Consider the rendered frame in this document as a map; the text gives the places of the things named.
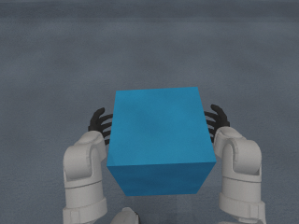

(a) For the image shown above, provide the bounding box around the right robot forearm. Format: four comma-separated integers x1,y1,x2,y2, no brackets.
213,126,266,224

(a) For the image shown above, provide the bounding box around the robot left thigh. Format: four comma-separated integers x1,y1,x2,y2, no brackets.
110,211,139,224

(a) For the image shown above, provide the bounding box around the carton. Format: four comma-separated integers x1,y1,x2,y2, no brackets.
107,87,217,197

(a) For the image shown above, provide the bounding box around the left robot forearm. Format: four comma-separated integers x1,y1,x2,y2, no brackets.
63,131,107,224

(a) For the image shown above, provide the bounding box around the robot left hand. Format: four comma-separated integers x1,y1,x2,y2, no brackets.
88,107,113,146

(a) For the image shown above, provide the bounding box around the robot right hand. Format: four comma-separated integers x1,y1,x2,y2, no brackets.
204,104,230,143

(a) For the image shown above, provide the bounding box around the left robot shin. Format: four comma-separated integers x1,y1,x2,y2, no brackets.
122,207,134,212

